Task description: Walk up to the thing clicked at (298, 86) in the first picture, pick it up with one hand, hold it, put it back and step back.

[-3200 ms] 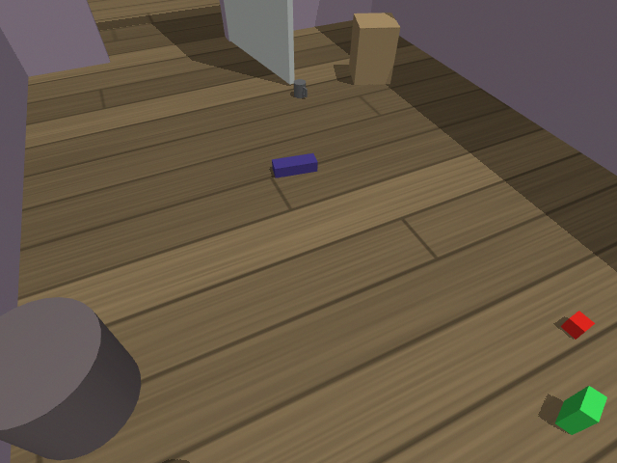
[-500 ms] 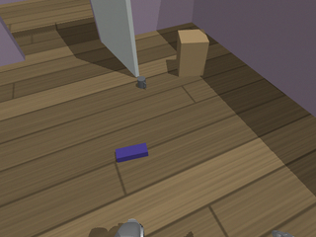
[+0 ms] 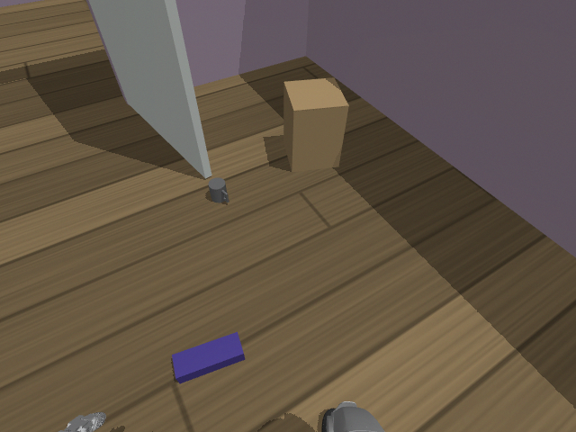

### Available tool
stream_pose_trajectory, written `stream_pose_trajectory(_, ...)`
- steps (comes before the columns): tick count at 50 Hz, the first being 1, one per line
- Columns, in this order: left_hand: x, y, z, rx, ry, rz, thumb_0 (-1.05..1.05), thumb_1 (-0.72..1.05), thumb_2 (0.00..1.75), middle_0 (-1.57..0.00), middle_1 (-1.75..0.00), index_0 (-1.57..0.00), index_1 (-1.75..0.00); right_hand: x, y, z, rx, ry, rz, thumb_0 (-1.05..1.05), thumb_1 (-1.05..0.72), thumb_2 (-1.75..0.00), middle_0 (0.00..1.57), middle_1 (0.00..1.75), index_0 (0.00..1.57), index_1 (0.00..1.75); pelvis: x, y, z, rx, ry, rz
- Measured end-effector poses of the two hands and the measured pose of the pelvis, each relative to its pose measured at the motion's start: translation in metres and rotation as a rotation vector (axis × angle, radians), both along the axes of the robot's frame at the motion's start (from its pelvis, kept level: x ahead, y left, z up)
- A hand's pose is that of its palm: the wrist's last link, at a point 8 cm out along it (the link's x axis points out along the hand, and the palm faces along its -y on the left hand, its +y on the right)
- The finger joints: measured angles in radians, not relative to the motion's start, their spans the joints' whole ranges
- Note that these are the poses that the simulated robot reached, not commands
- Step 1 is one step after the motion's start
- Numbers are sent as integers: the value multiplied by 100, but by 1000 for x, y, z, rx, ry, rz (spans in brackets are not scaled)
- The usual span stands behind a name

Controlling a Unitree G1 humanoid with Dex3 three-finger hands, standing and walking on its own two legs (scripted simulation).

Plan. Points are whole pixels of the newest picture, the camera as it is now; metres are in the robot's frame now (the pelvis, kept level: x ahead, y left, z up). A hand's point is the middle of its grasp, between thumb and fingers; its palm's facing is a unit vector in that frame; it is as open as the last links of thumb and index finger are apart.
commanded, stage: walk up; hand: left
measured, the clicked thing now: (220, 192) +1.24 +0.28 -0.72
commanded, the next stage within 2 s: none
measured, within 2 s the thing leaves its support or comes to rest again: neither
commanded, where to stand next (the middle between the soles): +0.88 +0.06 m, yaw +0 degrees
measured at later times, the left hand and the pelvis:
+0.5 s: hand (109, 384) +0.23 +0.29 -0.13, palm faces +0.05 -0.93 -0.38, open 7.4 cm; pelvis +0.21 +0.01 +0.00, yaw +3 degrees
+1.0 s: hand (123, 266) +0.46 +0.33 -0.14, palm faces -0.06 -0.94 -0.34, open 7.4 cm; pelvis +0.40 +0.06 +0.00, yaw +1 degrees
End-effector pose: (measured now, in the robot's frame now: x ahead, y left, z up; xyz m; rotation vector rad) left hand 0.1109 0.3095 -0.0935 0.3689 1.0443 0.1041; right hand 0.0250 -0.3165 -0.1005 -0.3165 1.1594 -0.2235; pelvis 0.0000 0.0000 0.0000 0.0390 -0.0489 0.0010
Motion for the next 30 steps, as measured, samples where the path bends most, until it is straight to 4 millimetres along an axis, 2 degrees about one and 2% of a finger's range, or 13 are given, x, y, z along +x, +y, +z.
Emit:
stream_pose_trajectory(4, 56, -16, -3, 24, -24, 0, 1, 90, 89, -20, -30, -20, -30, 31, -18, -26, 10, 46, -20, 0, -90, -90, 21, 30, 20, 30, 49, -13, -15, -9, 8, 7)
stream_pose_trajectory(6, 76, -25, -1, 31, -47, 4, 1, 90, 89, -20, -30, -20, -30, 53, -22, -34, 18, 65, -18, 1, -90, -90, 20, 30, 20, 30, 67, -19, -17, -33, 1, 15)
stream_pose_trajectory(9, 89, -32, 8, 28, -76, 40, 1, 90, 89, -20, -30, -20, -30, 92, -20, -32, 39, 67, 27, 1, -91, -90, 20, 30, 20, 30, 91, -25, -10, -7, -13, 23)
stream_pose_trajectory(13, 88, -32, 18, 36, -31, 85, 0, 90, 89, -21, -30, -21, -30, 150, -18, -18, 55, 3, 60, 1, -91, -90, 20, 30, 20, 30, 121, -25, 4, -8, -18, 13)
stream_pose_trajectory(16, 86, -24, 19, 44, 20, 106, 0, 90, 89, -21, -30, -21, -30, 189, -18, -9, 48, -44, 78, 0, -91, -90, 20, 30, 20, 30, 142, -22, 8, -25, -19, 14)
stream_pose_trajectory(21, 95, -4, 13, 43, 62, 145, 1, 90, 89, -21, -30, -21, -30, 238, -11, 1, 22, -34, 111, 0, -91, -90, 20, 30, 20, 30, 179, -10, 8, -57, -12, 40)
stream_pose_trajectory(25, 111, 21, -1, 33, 79, 177, 1, 90, 89, -21, -30, -21, -30, 281, 5, 6, -6, -16, 147, 0, -91, -90, 20, 30, 20, 30, 213, 6, 2, -81, -4, 54)
stream_pose_trajectory(30, 143, 54, -32, 16, 138, 192, 1, 90, 89, -20, -30, -20, -30, 340, 36, 10, -53, -61, 171, 0, -91, -90, 20, 30, 20, 30, 258, 35, -13, -55, 1, 54)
